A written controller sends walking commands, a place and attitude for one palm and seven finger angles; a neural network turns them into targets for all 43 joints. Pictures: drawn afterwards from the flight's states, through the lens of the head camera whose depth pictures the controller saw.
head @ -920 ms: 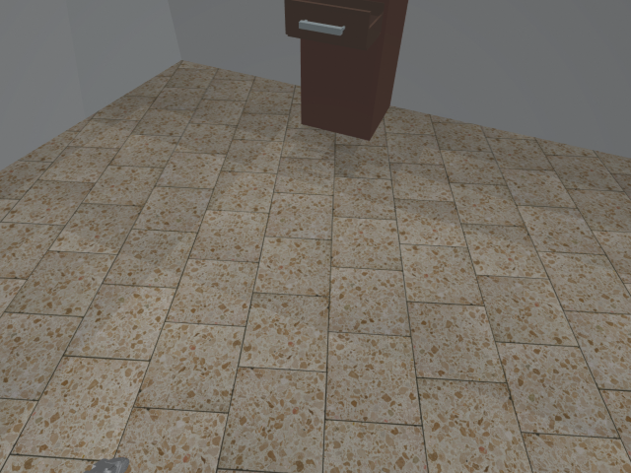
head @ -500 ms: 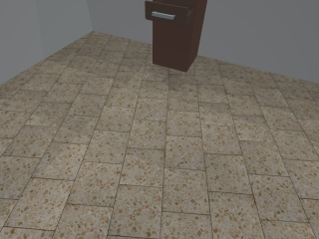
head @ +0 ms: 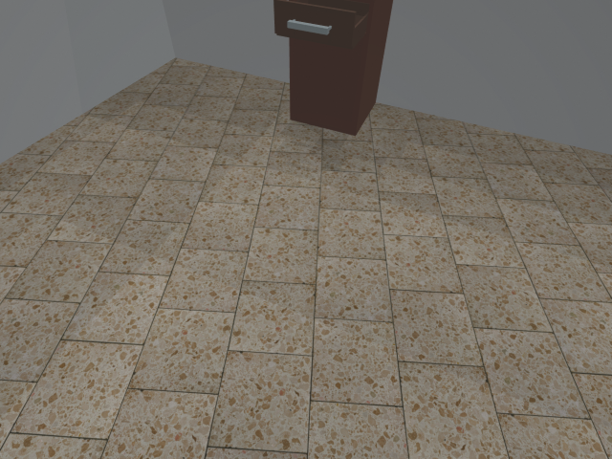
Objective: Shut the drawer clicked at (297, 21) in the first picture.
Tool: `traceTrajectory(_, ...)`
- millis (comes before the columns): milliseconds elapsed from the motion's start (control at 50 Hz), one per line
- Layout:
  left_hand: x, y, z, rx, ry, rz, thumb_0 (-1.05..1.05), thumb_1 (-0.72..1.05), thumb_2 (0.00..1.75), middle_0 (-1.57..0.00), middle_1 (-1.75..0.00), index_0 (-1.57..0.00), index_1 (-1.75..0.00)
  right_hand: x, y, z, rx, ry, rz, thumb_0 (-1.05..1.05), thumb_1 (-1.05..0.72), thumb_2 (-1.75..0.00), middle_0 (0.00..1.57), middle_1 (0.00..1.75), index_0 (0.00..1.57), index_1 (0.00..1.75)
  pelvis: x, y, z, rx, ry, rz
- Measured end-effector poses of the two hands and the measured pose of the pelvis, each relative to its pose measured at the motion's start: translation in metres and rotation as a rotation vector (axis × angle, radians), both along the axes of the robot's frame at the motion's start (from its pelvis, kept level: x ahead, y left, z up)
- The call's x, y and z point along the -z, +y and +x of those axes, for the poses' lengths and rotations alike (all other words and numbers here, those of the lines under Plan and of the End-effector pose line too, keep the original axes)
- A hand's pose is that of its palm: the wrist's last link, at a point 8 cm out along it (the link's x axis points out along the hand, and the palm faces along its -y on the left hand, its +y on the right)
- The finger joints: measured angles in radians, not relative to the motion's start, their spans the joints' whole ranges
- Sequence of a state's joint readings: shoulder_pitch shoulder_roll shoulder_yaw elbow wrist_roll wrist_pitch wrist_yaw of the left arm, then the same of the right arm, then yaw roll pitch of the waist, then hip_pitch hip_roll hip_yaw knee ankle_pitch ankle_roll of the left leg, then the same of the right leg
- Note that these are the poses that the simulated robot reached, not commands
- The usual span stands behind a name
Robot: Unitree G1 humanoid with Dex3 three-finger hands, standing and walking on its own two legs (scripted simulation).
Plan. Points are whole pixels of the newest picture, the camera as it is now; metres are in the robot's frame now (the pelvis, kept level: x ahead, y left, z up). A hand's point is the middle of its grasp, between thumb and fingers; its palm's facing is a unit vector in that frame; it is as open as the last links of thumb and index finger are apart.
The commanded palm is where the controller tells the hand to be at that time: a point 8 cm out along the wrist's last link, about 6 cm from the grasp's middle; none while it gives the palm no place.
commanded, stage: look at it before walking up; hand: left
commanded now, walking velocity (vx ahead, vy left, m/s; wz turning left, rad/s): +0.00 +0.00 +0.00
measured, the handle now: (309, 25) +1.85 +0.08 -0.12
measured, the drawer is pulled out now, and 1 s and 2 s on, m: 0.22 0.22 0.22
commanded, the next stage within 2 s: walk to a spot facing it in 0.52 s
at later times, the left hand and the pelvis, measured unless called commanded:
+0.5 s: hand out of the picture +0.08 +0.24 -0.16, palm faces -0.03 -0.95 -0.32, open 7.4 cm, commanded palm none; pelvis +0.01 +0.00 +0.00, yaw +0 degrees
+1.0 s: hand out of the picture +0.04 +0.22 -0.19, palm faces +0.04 -0.99 -0.15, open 7.4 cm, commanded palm none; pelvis +0.09 +0.03 -0.01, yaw +2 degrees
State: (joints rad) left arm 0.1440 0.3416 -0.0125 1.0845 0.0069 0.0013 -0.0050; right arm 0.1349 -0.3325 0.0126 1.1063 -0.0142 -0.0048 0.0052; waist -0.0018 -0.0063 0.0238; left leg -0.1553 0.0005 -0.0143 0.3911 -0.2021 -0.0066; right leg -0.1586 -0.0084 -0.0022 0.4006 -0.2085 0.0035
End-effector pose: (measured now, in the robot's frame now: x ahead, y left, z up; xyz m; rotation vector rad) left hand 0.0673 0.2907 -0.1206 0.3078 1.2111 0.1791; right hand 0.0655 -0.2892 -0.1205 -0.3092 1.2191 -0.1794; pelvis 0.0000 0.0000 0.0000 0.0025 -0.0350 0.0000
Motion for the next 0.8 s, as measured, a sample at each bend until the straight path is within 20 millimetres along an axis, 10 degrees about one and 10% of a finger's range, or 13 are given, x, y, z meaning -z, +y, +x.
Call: traceTrajectory(800, 0.016, -0.017, -0.005, -0.052, 0.05, -0.056, 0.0, 0.91, 0.89, -0.2, -0.3, -0.2, -0.3, 0.012, 0.02, 0.012, -0.009, 0.054, 0.036, 0.0, -0.91, -0.9, 0.2, 0.3, 0.2, 0.29, 0.004, 0.001, 0.031, -0.017, 0.023, -0.014)
